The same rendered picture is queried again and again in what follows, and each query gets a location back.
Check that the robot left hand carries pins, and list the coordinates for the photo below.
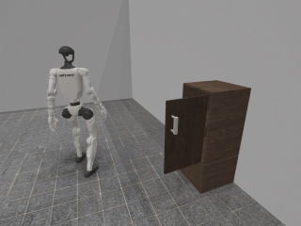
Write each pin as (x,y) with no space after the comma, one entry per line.
(52,120)

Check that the handle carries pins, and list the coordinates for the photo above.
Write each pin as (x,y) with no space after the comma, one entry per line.
(175,125)

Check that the right robot upper arm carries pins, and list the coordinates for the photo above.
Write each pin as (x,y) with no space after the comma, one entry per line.
(86,78)

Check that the cupboard door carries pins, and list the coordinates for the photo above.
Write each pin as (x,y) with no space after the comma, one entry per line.
(185,148)

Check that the robot right hand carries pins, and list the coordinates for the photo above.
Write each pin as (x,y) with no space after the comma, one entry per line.
(103,113)

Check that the left robot forearm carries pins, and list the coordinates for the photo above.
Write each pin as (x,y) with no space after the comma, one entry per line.
(51,104)

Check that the right robot forearm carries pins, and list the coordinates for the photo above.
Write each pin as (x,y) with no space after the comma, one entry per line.
(95,99)

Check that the left robot upper arm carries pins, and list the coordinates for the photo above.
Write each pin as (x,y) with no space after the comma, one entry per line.
(52,82)

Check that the humanoid robot torso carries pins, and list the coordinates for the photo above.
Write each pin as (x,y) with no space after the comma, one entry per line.
(72,87)

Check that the robot right thigh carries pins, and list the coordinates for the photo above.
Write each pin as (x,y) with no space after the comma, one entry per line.
(90,117)

